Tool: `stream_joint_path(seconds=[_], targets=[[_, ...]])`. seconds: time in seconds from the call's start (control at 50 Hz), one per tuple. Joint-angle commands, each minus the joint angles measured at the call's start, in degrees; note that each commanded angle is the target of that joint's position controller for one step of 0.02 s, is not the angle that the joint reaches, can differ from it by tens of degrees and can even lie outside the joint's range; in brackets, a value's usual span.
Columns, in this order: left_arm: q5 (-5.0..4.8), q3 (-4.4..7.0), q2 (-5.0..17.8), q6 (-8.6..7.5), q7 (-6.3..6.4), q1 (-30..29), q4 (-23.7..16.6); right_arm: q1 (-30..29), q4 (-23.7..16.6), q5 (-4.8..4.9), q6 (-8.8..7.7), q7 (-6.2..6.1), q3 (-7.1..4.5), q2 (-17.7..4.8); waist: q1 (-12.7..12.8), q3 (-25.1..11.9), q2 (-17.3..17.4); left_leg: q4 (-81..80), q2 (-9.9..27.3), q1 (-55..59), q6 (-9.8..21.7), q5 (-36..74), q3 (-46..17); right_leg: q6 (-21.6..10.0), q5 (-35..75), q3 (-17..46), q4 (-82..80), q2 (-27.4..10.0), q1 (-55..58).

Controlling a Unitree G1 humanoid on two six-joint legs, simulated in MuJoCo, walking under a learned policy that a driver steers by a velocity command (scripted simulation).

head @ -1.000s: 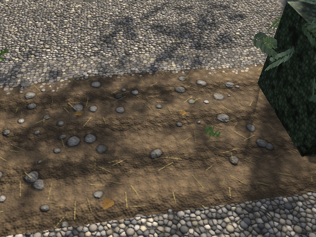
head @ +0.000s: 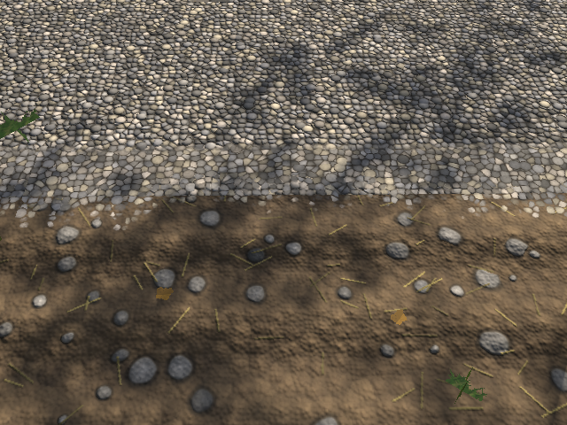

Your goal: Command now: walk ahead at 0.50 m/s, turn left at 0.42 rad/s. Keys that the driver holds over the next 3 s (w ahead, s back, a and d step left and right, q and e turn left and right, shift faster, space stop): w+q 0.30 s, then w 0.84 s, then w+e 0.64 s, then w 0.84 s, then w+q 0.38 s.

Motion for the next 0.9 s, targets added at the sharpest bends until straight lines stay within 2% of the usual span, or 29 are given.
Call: stream_joint_path(seconds=[0.02,0.04,0.06,0.08,0.1,0.14,0.16,0.2,0.24,0.3,0.4,0.42,0.46,0.48,0.5,0.52,0.54,0.56,0.58,0.6,0.62,0.64,0.66,0.72,0.8,0.86,0.9], targets=[[-0.29,1.73,8.57,-1.61,-1.05,-2.09,-7.64,19.39,2.96,1.41,1.27,-0.4,-4.58,-14.92,-6.6,-15.95,5.34,-16.03,22.78,42.0,15.85,-3.28,-45.5,-0.72,-0.65,10.79,43.29,1.01,-40.25],[-0.52,1.62,8.1,-2.36,-1.35,-7.1,-9.68,15.42,2.15,1.55,1.3,-0.57,-3.96,-12.61,-5.71,-9.42,3.03,-16.73,21.51,35.01,14.02,-0.16,-37.49,-0.86,4.15,11.34,40.64,-1.77,-42.04],[-0.54,1.6,7.59,-2.68,-1.29,-7.75,-9.78,13.47,2.28,1.33,1.1,-0.59,-3.21,-9.44,-3.38,-4.73,-1.55,-18.3,19.12,27.31,11.5,6.6,-32.37,-0.55,6.89,11.17,35.31,-3.72,-39.44],[0.32,1.71,7.15,-1.94,-1.23,-8.77,-10.56,12.63,2.34,1.51,0.72,-0.94,-2.7,-8.0,-1.64,-3.1,-1.96,-18.82,16.31,22.37,9.66,10.94,-28.46,0.25,7.25,11.57,31.25,-5.03,-36.54],[1.21,1.52,6.25,-0.75,-1.33,-7.65,-10.6,12.05,2.37,1.7,0.36,-1.2,-2.32,-7.2,-0.07,-3.19,-1.03,-19.32,14.1,19.1,8.49,13.57,-25.27,1.13,7.3,11.38,28.76,-5.46,-33.4],[1.87,1.45,5.39,1.1,-1.68,-7.74,-11.52,14.06,2.66,2.24,-0.56,-1.3,-2.45,-8.49,0.69,-3.47,0.48,-19.88,12.32,16.87,8.38,16.91,-23.07,2.81,6.92,10.39,24.76,-5.34,-32.23],[1.89,1.42,5.3,1.66,-1.83,-9.06,-12.3,15.01,2.72,2.31,-0.76,-1.33,-2.69,-9.64,0.63,-3.06,1.07,-20.46,11.61,15.9,8.37,16.8,-22.36,3.59,7.99,9.75,22.57,-5.33,-32.89],[1.78,1.36,5.7,2.18,-2.0,-14.56,-14.74,17.03,2.58,2.29,-0.69,-1.31,-2.91,-10.7,-0.59,-1.47,2.16,-21.83,10.49,15.03,7.57,15.06,-22.08,4.94,12.38,8.79,17.18,-5.55,-35.56],[1.53,1.31,6.13,2.36,-2.13,-20.22,-17.02,19.56,2.5,2.22,-0.41,-1.16,-2.85,-10.44,-2.53,-0.57,3.1,-22.02,9.63,16.37,6.04,14.81,-22.52,5.61,17.28,8.4,11.37,-5.24,-37.96],[1.21,0.97,6.24,2.33,-2.46,-25.76,-19.43,22.91,2.25,2.09,-0.07,-1.2,-2.95,-10.79,-4.92,-1.16,4.09,-20.34,9.12,20.69,4.33,17.25,-23.25,5.5,22.44,8.64,5.11,-3.98,-39.36],[0.79,0.07,6.0,1.5,-3.02,-32.18,-22.53,26.65,2.71,1.31,-0.11,-1.98,-2.42,-10.15,-7.37,-0.54,5.14,-18.04,10.68,27.81,3.44,23.07,-23.2,3.31,24.0,7.28,-4.37,-2.05,-37.87],[0.71,0.1,6.38,1.26,-3.04,-32.0,-22.89,26.46,2.67,1.19,-0.22,-2.23,-2.42,-10.49,-6.91,-0.39,5.45,-17.34,11.49,28.66,3.0,24.67,-23.52,2.43,23.25,7.48,-6.22,-1.79,-36.14],[0.62,0.66,8.0,0.72,-2.73,-26.69,-21.85,23.84,2.08,1.09,-0.56,-2.52,-2.62,-11.97,-3.73,-1.39,6.05,-13.98,12.14,28.0,1.1,32.35,-22.84,0.27,19.62,7.36,-10.08,-0.2,-27.25],[0.52,1.29,9.34,0.4,-2.24,-21.37,-20.23,22.96,1.96,0.99,-0.78,-2.43,-2.79,-12.82,-1.46,-3.77,6.11,-8.68,11.5,27.95,0.25,39.72,-22.03,-0.84,17.11,6.71,-11.23,1.57,-20.55],[0.53,1.95,10.56,-0.14,-1.6,-13.11,-17.73,22.15,1.93,1.03,-0.95,-2.06,-2.75,-12.94,2.52,-8.06,4.05,1.1,8.99,26.29,-0.78,40.72,-19.56,-2.28,18.7,6.44,-14.64,1.75,-10.59],[1.72,2.78,13.65,-0.67,-0.74,-4.23,-16.51,22.34,0.57,1.42,-1.24,-1.7,-2.13,-10.79,5.73,-14.87,0.23,15.07,6.33,17.73,-1.58,26.79,-17.88,-4.96,13.68,16.29,-14.62,-7.75,2.96],[2.67,4.45,19.75,-0.19,-0.85,0.28,-15.59,30.84,0.4,3.84,-1.06,-1.48,-1.27,-5.7,3.18,-22.61,-13.9,35.56,-3.8,-0.09,-4.32,-10.3,-11.84,-13.45,10.76,43.01,-18.14,-23.09,18.14],[0.91,3.96,15.8,0.79,-1.54,-2.83,-15.25,29.8,1.3,1.85,-0.8,-1.79,-1.84,-10.06,1.68,-19.14,-8.96,41.22,-2.28,-6.82,-3.65,-20.53,-13.82,-13.83,5.27,51.9,-23.75,-23.37,13.41],[0.29,2.95,11.58,0.89,-1.76,-8.66,-16.43,24.46,0.46,1.1,-0.58,-1.6,-1.95,-10.27,0.21,-9.33,-3.12,41.62,0.72,-8.7,-3.66,-15.57,-14.06,-12.82,3.39,42.91,-24.78,-21.15,4.34],[0.48,2.19,8.71,0.6,-1.97,-11.4,-16.48,20.29,-0.53,0.81,-0.69,-1.19,-1.54,-9.25,-0.09,-5.19,0.45,38.7,2.64,-8.2,-3.78,-12.22,-13.76,-11.52,8.23,35.72,-26.21,-18.19,-1.84],[0.64,1.81,7.77,0.27,-1.83,-11.48,-15.8,18.57,-1.15,0.59,-0.4,-0.8,-1.51,-8.7,-0.91,-3.28,-0.8,35.95,4.06,-7.21,-3.88,-11.11,-13.16,-10.1,13.57,30.38,-27.35,-15.63,-5.14],[0.43,1.5,7.12,-0.08,-1.7,-10.97,-14.74,18.64,-1.37,0.0,0.19,-0.41,-1.38,-8.28,-2.04,-2.89,-2.65,33.7,5.0,-5.3,-4.34,-10.56,-12.6,-8.91,17.44,26.35,-28.39,-13.45,-7.65],[0.23,1.47,7.27,-0.55,-1.77,-9.79,-13.87,19.29,-1.09,-0.18,0.73,-0.1,-1.22,-7.61,-2.53,-3.42,-3.78,32.44,5.09,-3.96,-4.78,-10.19,-11.92,-8.72,21.16,24.3,-28.85,-12.71,-8.32],[-0.49,1.82,8.56,-1.53,-2.0,-6.18,-11.85,16.37,-1.97,-0.4,1.48,0.51,-0.84,-6.78,-2.8,-3.07,-3.61,29.07,6.46,-7.14,-5.99,-7.44,-9.56,-9.63,25.79,20.48,-31.08,-11.98,-7.62],[-0.63,1.69,8.42,-1.18,-2.01,-2.26,-9.98,5.62,-5.45,-0.12,1.44,1.03,0.04,-5.98,-0.77,-0.31,-3.03,18.47,8.6,-12.19,-7.82,0.5,-6.41,-9.08,28.08,16.03,-33.62,-9.96,-6.13],[-0.65,1.73,9.0,-1.13,-1.97,0.54,-8.75,-0.45,-7.28,0.31,1.19,1.18,0.95,-4.79,0.85,0.06,-3.35,9.22,7.76,-9.59,-8.07,5.28,-4.33,-8.04,32.42,13.3,-33.05,-9.11,-5.21],[-0.47,1.76,9.43,-1.01,-1.83,2.32,-7.95,-3.44,-8.12,0.54,1.07,1.04,1.18,-4.98,1.78,0.26,-3.44,5.16,6.91,-8.34,-7.65,6.26,-3.45,-7.87,34.51,12.83,-32.09,-9.73,-3.05]])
